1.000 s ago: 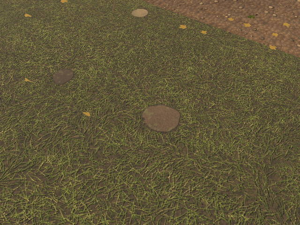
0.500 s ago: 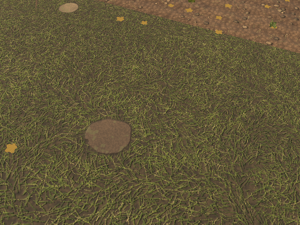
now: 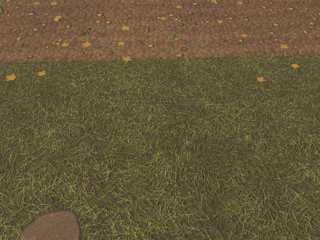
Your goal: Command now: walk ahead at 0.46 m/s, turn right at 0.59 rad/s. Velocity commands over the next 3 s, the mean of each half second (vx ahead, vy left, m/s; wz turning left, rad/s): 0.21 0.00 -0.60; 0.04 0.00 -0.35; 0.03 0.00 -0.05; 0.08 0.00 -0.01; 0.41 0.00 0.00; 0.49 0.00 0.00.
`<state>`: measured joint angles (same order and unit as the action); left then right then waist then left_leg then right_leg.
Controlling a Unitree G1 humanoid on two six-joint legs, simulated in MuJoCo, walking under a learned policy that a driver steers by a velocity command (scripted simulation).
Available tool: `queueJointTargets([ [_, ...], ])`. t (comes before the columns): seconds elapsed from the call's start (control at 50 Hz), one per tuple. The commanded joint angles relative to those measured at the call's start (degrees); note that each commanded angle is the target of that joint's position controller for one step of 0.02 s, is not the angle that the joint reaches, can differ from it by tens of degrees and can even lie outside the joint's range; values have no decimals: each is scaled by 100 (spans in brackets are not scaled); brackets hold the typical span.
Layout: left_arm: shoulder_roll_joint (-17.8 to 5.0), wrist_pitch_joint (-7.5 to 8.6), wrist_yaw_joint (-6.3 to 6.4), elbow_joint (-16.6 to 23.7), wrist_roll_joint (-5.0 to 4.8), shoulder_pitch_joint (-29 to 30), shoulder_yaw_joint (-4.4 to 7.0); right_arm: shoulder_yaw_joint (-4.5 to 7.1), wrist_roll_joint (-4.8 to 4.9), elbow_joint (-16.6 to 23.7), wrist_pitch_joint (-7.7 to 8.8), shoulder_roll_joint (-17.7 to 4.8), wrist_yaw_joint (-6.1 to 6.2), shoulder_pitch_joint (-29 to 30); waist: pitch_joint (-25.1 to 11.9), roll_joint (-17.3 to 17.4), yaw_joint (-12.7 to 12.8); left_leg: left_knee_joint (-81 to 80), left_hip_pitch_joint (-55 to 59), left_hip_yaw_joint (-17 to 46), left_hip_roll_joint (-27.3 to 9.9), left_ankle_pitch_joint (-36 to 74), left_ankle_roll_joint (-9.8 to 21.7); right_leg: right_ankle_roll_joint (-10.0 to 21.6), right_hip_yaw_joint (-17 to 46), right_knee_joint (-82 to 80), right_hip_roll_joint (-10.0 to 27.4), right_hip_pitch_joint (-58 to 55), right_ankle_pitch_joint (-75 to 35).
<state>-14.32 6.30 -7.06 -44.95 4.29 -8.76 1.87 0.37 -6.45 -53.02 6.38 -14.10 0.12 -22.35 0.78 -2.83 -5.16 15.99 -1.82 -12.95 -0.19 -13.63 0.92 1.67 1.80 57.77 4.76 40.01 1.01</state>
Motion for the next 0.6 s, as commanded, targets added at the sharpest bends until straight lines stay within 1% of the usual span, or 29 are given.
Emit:
queueJointTargets([
  [0.02,-394,82,-23,312,43,-428,82,84,-31,442,89,-625,-28,694,196,512,568,-52,-712,460,-1694,2246,1136,134,140,671,66,-532,207],
  [0.06,-438,99,93,627,44,-212,105,166,27,529,146,-968,94,869,19,642,644,617,-377,228,-1669,3810,903,90,-146,317,-82,-881,958],
  [0.08,-605,82,169,556,36,-822,200,303,12,657,180,-1325,153,1140,-246,705,833,1215,-516,-48,-1512,4509,724,54,-430,134,-340,-1734,1204],
  [0.1,-738,85,206,673,-52,-358,263,438,408,519,234,-1639,153,892,114,741,656,1471,-289,-89,-1455,4713,685,-61,-776,-1451,-455,-1610,2101],
  [0.12,-698,116,280,463,-61,-1132,310,499,131,560,186,-1823,94,906,-116,769,930,2533,-702,-34,-1584,5029,531,41,-906,-1365,-754,-2878,858],
  [0.14,-1044,241,457,248,-79,-1563,491,475,283,477,190,-1616,-13,653,-189,140,1075,3594,-1132,-35,-1192,4056,367,385,-1034,-2890,-1081,-3577,-96],
  [0.16,-1732,247,736,195,-87,-1933,637,199,25,609,166,-495,-177,-310,-1570,-1294,518,6060,-2750,78,-276,-1453,-431,2307,1445,-2079,272,-5905,-4374],
  [0.18,-1714,281,680,213,10,-2576,603,105,420,1048,325,-402,-365,257,-2171,-708,1105,7161,-4212,1272,228,-3031,-652,3327,3221,-2605,1453,-6712,-6082],
  [0.2,-1398,390,639,-110,31,-2667,633,174,697,1619,330,-665,-402,2011,-650,-90,1753,7021,-5505,1850,-12,-2993,-624,2688,3029,-2829,1531,-5811,-5126],
  [0.22,-1019,445,594,-278,-154,-2442,527,231,644,1929,248,-791,-253,2497,-233,-116,1489,6738,-5595,1938,-261,-3026,-698,2325,2748,-2597,1393,-5167,-4078],
  [0.24,-640,347,556,-183,-252,-1945,378,277,438,1820,132,-974,-152,2079,-256,254,1073,6273,-5214,1987,-431,-2719,-658,2151,2467,-2497,1245,-4313,-3558],
  [0.26,-470,273,478,-54,-263,-1406,250,182,290,1667,35,-751,-49,1619,-137,187,577,5769,-4315,1990,-545,-2247,-582,2053,2182,-2697,1169,-3044,-3558],
  [0.28,-633,147,455,138,-209,-974,252,115,231,1671,-100,-536,17,1419,-51,31,304,5493,-3681,1875,-480,-1834,-567,1975,1922,-2909,894,-2088,-3183],
  [0.3,-711,128,447,353,-170,-594,250,69,230,1615,-180,-455,18,1188,-257,54,127,5124,-3026,1689,-383,-940,-587,1771,1611,-2951,551,-1433,-2790],
  [0.32,-744,111,493,599,24,-120,210,-52,96,1435,-229,-249,-128,626,-360,104,-48,5199,-2218,1544,-300,876,-398,1465,1088,-2568,130,-495,-2330],
  [0.34,-861,116,553,735,99,69,208,-32,128,1441,-271,-259,-214,449,-451,208,-160,5054,-1491,1249,-153,1517,-371,1256,797,-2555,-227,202,-1961],
  [0.36,-576,215,715,582,-4,-466,99,74,132,1530,-227,-652,-262,919,-326,99,347,4468,-2653,1854,-263,2280,-406,1096,988,-2307,-328,-792,-784],
  [0.38,-453,265,833,364,-121,-1193,33,72,79,1689,-215,-688,-256,1325,-335,-15,720,4048,-3511,1970,-350,2317,-446,1128,1356,-1890,-173,-1740,-248],
  [0.4,-350,288,904,134,-150,-1861,-6,41,71,1837,-228,-628,-237,1781,-254,-8,1055,3613,-4411,2105,-432,2239,-491,1154,1774,-1382,-1,-2539,169],
  [0.42,-245,223,970,158,-246,-2062,-37,-69,69,1667,-248,-486,-316,1950,-148,440,1390,1978,-4463,2222,-636,3688,-437,936,1637,-882,-207,-2551,1718],
  [0.44,-446,103,916,200,-206,-1923,-80,-133,-15,1752,-321,-252,-363,2037,-93,261,1314,1406,-3330,1858,-432,4173,-337,964,1538,-839,-478,-1471,2357],
  [0.46,-709,-5,778,252,-51,-1686,-73,-107,63,1844,-379,-211,-375,1931,50,89,1062,1597,-2106,1564,-270,4262,-285,1077,1660,-992,-466,-177,2775],
  [0.48,-852,-35,650,303,10,-1656,-74,-78,146,1854,-420,-317,-394,1763,164,25,965,1694,-1706,1619,-295,4188,-316,1173,2010,-958,-366,269,3086],
  [0.5,-809,-31,560,333,-21,-1735,-124,-24,185,1852,-444,-425,-381,1654,252,14,908,1479,-1611,1740,-343,3849,-336,1187,2377,-786,-301,199,3114],
  [0.52,-698,-4,542,341,-91,-1835,-196,7,187,1836,-468,-474,-372,1579,293,-86,930,1125,-1516,1832,-349,3612,-369,1127,2611,-507,-268,-40,3024],
  [0.54,-714,-49,567,355,-231,-1830,-232,28,243,1690,-479,-556,-365,1290,373,-26,935,341,-1447,1894,-416,3802,-364,996,2811,-46,-317,-397,3146],
  [0.56,-788,-145,569,295,-273,-1783,-294,103,339,1542,-501,-675,-350,1051,392,54,878,-263,-1001,1840,-519,4510,-301,866,2945,460,-399,-438,3309],
  [0.58,-839,-237,553,291,-341,-1743,-354,266,458,1370,-465,-879,-296,555,330,178,596,-808,-106,1490,-549,4780,-104,657,2804,931,-559,-171,3123],
  [0.6,-741,-611,872,251,-492,-1720,24,337,831,1104,-374,-607,-112,296,-515,550,540,-507,1111,1387,-886,6866,-153,536,963,2440,-1390,-255,3093],
])
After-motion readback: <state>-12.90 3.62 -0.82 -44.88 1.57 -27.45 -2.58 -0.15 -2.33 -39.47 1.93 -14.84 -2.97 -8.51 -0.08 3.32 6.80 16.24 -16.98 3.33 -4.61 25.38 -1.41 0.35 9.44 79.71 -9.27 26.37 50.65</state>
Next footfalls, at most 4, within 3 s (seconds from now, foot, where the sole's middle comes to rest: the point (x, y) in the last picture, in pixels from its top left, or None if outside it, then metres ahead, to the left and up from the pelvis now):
0.14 right None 0.13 -0.12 -0.78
0.60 left None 0.38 0.09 -0.97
0.88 right None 0.19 -0.09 -0.78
1.68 left None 0.40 0.10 -0.97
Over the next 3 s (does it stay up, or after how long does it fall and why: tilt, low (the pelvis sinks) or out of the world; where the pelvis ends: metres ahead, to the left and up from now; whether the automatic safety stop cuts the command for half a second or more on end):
stays up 0.68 -0.21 -0.20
